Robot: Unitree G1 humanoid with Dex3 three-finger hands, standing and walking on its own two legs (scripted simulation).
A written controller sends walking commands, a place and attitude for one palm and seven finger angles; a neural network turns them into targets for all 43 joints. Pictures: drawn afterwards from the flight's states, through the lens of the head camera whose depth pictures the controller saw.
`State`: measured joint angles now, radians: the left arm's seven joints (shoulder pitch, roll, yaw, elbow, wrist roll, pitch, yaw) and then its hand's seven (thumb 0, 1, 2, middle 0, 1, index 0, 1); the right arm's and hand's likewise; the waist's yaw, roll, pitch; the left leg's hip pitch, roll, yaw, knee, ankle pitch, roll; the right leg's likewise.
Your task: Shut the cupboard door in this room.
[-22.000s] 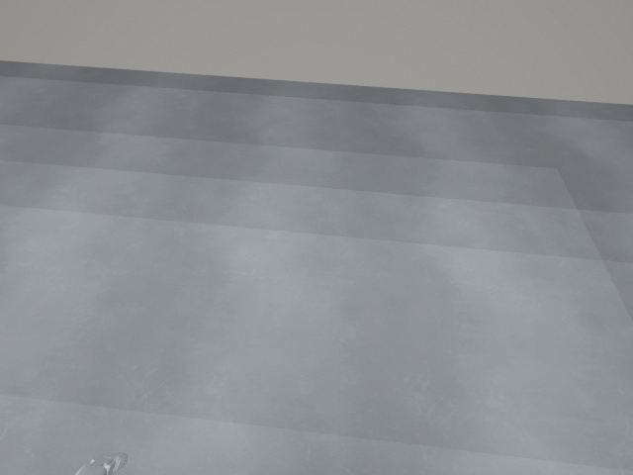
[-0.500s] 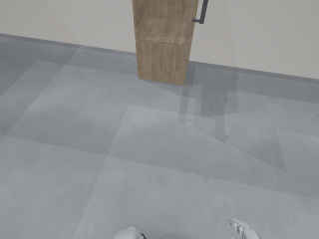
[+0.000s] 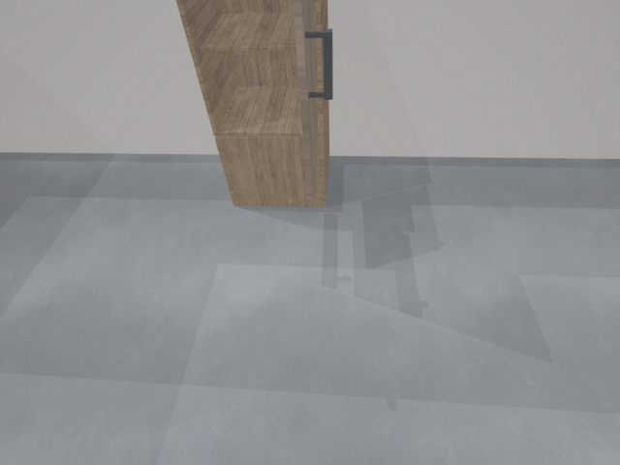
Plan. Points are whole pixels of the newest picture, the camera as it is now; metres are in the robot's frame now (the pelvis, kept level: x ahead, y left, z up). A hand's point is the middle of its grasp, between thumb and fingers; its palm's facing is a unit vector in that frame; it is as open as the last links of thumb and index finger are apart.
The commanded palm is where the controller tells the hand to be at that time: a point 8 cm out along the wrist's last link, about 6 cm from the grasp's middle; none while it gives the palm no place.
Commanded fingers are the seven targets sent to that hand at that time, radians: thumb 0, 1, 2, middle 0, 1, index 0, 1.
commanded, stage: turn or walk to find it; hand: left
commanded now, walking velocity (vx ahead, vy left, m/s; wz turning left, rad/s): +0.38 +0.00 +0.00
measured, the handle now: (319, 66) +0.94 +0.02 +0.08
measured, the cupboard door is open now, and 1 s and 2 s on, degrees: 92 92 92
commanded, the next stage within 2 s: stand and wait in 0.02 s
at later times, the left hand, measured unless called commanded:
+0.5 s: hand out of the picture +0.13 +0.22 -0.18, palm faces +0.05 -0.99 -0.13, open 7.4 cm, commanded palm none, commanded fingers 0.00 0.90 0.90 -0.20 -0.30 -0.20 -0.30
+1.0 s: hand (212, 366) +0.31 +0.20 -0.16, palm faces +0.03 -0.97 -0.23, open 7.1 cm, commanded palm none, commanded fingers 0.00 0.90 0.90 -0.20 -0.30 -0.20 -0.30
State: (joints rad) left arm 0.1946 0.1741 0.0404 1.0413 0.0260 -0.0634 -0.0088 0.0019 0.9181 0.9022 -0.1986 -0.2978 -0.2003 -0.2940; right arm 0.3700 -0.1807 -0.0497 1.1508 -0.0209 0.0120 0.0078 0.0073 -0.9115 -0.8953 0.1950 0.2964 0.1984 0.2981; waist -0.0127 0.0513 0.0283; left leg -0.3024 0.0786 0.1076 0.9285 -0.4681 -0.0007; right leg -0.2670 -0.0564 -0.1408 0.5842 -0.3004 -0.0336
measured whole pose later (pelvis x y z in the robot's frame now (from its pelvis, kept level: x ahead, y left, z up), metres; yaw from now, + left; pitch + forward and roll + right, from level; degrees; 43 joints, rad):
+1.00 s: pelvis +0.25 +0.02 +0.01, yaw +1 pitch -1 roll +1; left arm 0.19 0.16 0.01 1.11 0.00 -0.03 0.04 -0.02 0.95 0.90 -0.20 -0.30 -0.20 -0.29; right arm 0.33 -0.09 -0.01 1.18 -0.01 -0.02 -0.02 0.00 -0.91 -0.90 0.20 0.30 0.20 0.30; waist -0.02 0.02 0.01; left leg -0.10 0.06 0.17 0.40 -0.28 -0.02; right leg -0.20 -0.04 -0.12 0.46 -0.23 -0.02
